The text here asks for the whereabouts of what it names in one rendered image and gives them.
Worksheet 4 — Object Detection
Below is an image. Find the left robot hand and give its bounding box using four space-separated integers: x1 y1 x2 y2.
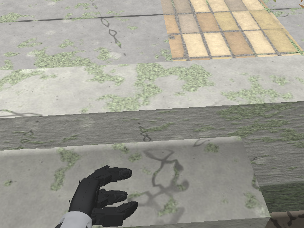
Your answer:
68 165 139 227

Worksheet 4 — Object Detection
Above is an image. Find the robot left forearm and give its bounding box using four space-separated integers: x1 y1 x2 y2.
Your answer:
55 211 92 228

